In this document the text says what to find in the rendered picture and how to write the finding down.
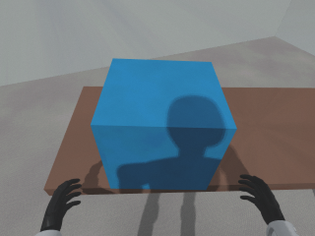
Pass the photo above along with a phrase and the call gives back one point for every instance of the robot left hand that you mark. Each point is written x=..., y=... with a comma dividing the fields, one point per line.
x=58, y=206

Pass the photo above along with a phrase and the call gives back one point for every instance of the robot right forearm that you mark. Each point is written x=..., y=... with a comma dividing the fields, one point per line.
x=281, y=228

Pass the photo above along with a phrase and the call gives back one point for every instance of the table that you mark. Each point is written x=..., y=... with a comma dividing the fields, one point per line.
x=274, y=141

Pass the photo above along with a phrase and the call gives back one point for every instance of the carton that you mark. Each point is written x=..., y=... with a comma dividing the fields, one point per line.
x=161, y=124

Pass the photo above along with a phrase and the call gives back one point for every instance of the robot right hand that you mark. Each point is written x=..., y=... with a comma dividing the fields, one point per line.
x=264, y=199

